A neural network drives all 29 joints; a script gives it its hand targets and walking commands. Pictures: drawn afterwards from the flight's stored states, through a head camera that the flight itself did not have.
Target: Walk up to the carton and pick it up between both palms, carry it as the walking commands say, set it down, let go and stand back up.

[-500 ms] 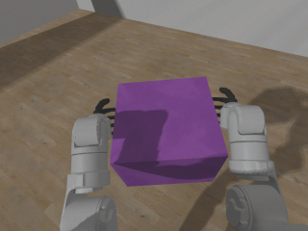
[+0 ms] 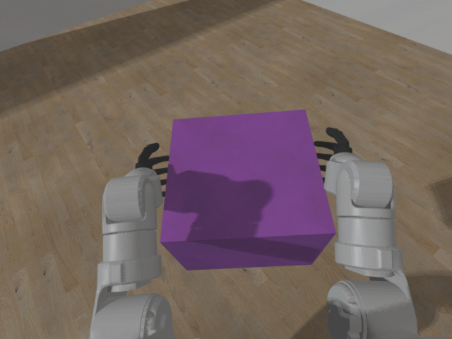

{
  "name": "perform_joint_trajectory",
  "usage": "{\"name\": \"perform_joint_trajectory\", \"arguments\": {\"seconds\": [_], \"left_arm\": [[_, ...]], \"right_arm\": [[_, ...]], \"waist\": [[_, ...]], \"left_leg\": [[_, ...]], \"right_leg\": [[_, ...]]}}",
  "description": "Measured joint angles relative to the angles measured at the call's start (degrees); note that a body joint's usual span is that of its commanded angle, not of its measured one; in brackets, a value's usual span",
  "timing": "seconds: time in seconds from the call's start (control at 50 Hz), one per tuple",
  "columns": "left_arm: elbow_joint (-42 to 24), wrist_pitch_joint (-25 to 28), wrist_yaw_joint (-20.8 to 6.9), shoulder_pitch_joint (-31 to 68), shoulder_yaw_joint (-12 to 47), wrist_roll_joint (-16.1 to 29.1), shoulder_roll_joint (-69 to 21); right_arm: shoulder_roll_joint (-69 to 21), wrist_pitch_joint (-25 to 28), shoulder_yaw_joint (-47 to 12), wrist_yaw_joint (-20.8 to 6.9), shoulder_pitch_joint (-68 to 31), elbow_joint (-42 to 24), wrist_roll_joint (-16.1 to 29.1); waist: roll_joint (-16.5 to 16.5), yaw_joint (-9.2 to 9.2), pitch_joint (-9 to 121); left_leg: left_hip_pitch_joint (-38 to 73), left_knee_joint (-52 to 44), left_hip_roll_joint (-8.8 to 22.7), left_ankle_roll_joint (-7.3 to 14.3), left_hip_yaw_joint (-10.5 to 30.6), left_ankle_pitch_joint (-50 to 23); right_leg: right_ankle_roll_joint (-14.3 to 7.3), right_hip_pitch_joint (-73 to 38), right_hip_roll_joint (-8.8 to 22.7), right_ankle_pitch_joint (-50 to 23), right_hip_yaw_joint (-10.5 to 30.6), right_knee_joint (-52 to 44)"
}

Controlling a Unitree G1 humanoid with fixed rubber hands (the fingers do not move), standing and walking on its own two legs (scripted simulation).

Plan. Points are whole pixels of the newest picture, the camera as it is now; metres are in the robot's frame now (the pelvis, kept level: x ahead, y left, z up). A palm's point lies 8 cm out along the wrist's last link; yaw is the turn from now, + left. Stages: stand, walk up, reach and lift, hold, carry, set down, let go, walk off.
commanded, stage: carry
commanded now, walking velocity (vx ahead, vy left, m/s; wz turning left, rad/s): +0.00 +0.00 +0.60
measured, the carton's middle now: (243, 193) +0.38 -0.03 +0.03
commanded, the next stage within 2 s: none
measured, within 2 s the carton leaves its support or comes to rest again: neither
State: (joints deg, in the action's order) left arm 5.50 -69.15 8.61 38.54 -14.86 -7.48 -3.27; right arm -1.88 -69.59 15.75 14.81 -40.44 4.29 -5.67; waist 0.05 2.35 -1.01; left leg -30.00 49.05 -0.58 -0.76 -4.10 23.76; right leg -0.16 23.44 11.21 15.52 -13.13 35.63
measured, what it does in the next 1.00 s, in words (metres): walks backwards, turning left: left foot, then right foot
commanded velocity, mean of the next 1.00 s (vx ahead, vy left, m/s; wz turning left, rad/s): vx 0.00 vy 0.00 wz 0.60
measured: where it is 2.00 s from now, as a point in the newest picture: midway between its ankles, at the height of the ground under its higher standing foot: outside the picture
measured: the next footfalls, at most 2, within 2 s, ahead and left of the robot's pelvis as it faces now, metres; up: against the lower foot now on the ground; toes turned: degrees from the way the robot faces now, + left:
left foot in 0.08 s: +0.03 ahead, +0.15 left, +0.00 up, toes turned +8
right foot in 0.36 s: -0.02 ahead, -0.09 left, +0.00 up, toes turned +4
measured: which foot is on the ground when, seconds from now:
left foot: up 0.00-0.06, down 0.08-0.38, up 0.40-0.64, down 0.66-0.96, up 0.98-1.00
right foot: down 0.00-0.10, up 0.12-0.34, down 0.36-0.66, up 0.68-0.92, down 0.94-1.00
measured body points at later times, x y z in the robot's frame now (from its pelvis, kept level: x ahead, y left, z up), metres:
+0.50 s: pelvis -0.11 +0.00 +0.00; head -0.07 -0.02 +0.45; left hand +0.19 +0.26 +0.10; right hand +0.29 -0.05 +0.09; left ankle -0.10 +0.12 -0.69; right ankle -0.06 -0.09 -0.73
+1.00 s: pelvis -0.24 -0.03 -0.01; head -0.20 -0.04 +0.44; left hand -0.05 +0.32 +0.11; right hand +0.16 +0.07 +0.09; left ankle -0.21 +0.12 -0.72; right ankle -0.16 -0.10 -0.73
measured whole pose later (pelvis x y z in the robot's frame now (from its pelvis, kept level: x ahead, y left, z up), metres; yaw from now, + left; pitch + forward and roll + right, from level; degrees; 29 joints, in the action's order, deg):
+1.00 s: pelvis -0.24 -0.03 -0.01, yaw +36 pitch +2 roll +0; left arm 10.0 -70.3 10.9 40.4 -13.0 -3.2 -0.1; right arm -2.9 -69.7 16.1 11.9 -40.8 7.3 -10.3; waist -3.7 -3.9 -0.5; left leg -31.8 38.7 -2.2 -0.6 1.9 14.5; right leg -0.6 22.5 4.1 16.6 -10.3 37.8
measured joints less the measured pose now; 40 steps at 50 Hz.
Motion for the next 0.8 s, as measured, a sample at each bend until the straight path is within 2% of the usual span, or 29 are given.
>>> {"name": "perform_joint_trajectory", "arguments": {"seconds": [0.04,0.08,0.1,0.12,0.16,0.2,0.24,0.3,0.36,0.4,0.44,0.48,0.52,0.6,0.66,0.68,0.74,0.8], "left_arm": [[0.01,0.2,-0.46,0.38,-0.18,-0.89,-0.08],[0.74,-0.11,-0.8,0.68,-0.22,-1.72,-0.01],[1.34,-0.19,-1.06,0.85,0.04,-1.88,0.53],[1.93,-0.23,-1.48,0.67,0.1,-1.84,1.15],[2.9,-0.65,-1.77,-0.32,-0.29,-0.88,2.22],[3.68,-1.17,-1.81,-0.77,-0.44,-0.06,2.97],[3.78,-1.31,-1.41,-0.62,0.2,1.07,3.68],[2.72,-1.07,-0.52,0.62,1.47,2.86,4.74],[1.99,-0.9,0.36,2.06,1.48,3.81,4.89],[1.69,-0.45,1.02,1.92,1.55,3.6,3.64],[2.31,-0.78,2.22,1.15,1.88,3.31,2.04],[2.49,-1.15,2.33,0.03,1.89,2.51,0.83],[1.92,-1.04,1.56,-0.87,1.8,1.57,0.38],[1.14,-0.59,-0.14,-0.48,1.0,-0.46,0.18],[1.69,-0.71,-0.9,0.05,0.41,-1.66,0.3],[2.22,-0.7,-1.2,0.23,0.48,-1.64,0.96],[3.88,-1.27,-2.01,-0.43,-0.15,-0.47,2.97],[4.74,-1.68,-1.85,-0.38,0.17,1.17,4.36]], "right_arm": [[0.81,0.45,-0.43,0.08,-1.21,1.43,0.73],[1.62,0.65,-0.86,-0.14,-2.49,3.92,1.07],[1.63,1.01,-1.15,-0.23,-2.66,4.96,1.05],[1.27,1.25,-1.6,0.03,-2.47,5.61,0.89],[-0.19,1.22,-1.87,0.99,-1.69,6.6,0.44],[-1.45,0.9,-1.69,1.55,-0.67,6.52,-0.11],[-1.81,0.64,-1.61,1.67,-0.19,5.58,-0.33],[-1.74,0.49,-1.24,0.88,-1.05,3.43,-1.22],[-1.94,0.57,-0.44,-0.86,-2.13,2.02,-3.3],[-1.29,0.48,-0.24,-2.68,-1.77,1.29,-4.65],[-0.83,0.23,0.31,-3.61,0.59,0.85,-4.55],[-0.61,-0.32,0.64,-3.43,1.99,0.77,-3.86],[-0.33,-0.59,0.37,-2.24,2.12,0.75,-2.43],[0.89,-0.22,-0.73,-0.21,0.31,1.85,0.5],[1.76,0.26,-1.48,0.11,-1.55,4.69,1.41],[1.57,0.68,-1.77,0.3,-1.8,5.59,1.45],[-0.29,0.76,-2.49,1.57,-1.67,7.62,0.71],[-1.58,0.29,-2.38,1.89,-1.0,7.04,-0.34]], "waist": [[0.26,1.18,0.63],[-0.47,1.86,1.71],[0.45,2.06,1.99],[1.07,1.92,2.03],[0.43,1.34,2.04],[-0.21,0.06,1.63],[-0.8,-1.61,0.96],[-1.43,-4.12,-0.18],[-2.2,-5.79,-0.39],[-4.8,-6.34,-0.83],[-3.48,-5.8,0.08],[-2.04,-4.24,0.67],[-1.14,-2.35,0.91],[0.31,0.97,1.29],[0.0,2.29,2.44],[1.03,2.52,2.54],[0.56,1.53,2.72],[-0.61,-0.77,2.18]], "left_leg": [[3.72,-6.36,0.07,-0.1,-0.99,-1.8],[8.6,-15.49,0.44,0.27,-1.38,-7.08],[8.82,-16.77,-0.49,0.77,-1.53,-8.73],[7.89,-15.81,-1.06,1.28,-1.4,-8.75],[6.1,-14.34,-0.71,1.82,-0.13,-8.79],[5.07,-14.89,-0.28,1.11,1.45,-10.36],[4.04,-15.69,-0.27,0.97,2.97,-12.15],[2.18,-16.47,-0.82,1.12,4.98,-14.58],[0.22,-16.8,-1.53,0.42,7.07,-16.83],[-0.64,-14.92,-0.9,0.16,8.45,-17.08],[-2.37,-7.05,-1.66,0.33,5.45,-6.29],[-3.63,1.2,-1.47,0.58,2.79,-0.86],[-2.96,3.39,-0.54,0.48,0.95,0.17],[2.97,-5.01,0.24,0.09,-0.96,-0.35],[9.47,-16.44,0.68,0.41,-1.55,-7.48],[9.08,-16.72,-0.32,0.88,-1.63,-9.1],[5.97,-14.17,-0.32,1.79,-0.25,-9.54],[4.06,-14.7,0.02,1.36,1.87,-11.7]], "right_leg": [[0.57,1.11,1.73,0.12,-0.72,1.43],[1.39,2.5,2.73,0.64,-1.48,3.77],[1.96,3.57,4.01,1.2,-1.08,5.58],[3.07,4.92,3.96,5.96,0.57,8.6],[4.76,7.4,1.03,14.32,3.98,15.43],[5.79,8.99,-1.88,16.05,5.82,20.41],[6.37,9.22,-3.78,14.56,6.31,21.43],[6.6,7.0,-5.81,12.47,6.67,16.92],[6.4,1.36,-7.8,10.66,6.29,6.16],[1.75,-0.72,-8.99,2.39,4.21,1.45],[-1.33,-0.42,-6.83,1.76,3.1,2.09],[-1.7,-0.86,-4.55,1.52,1.85,0.91],[-0.91,-0.95,-2.57,0.24,0.83,-0.48],[0.23,0.67,1.36,-0.78,-0.76,0.74],[1.36,2.72,3.25,-0.45,-1.78,3.78],[2.36,3.75,4.29,0.28,-0.98,5.44],[5.53,7.01,0.94,12.99,3.43,13.54],[6.68,7.98,-2.74,14.03,5.18,17.95]]}}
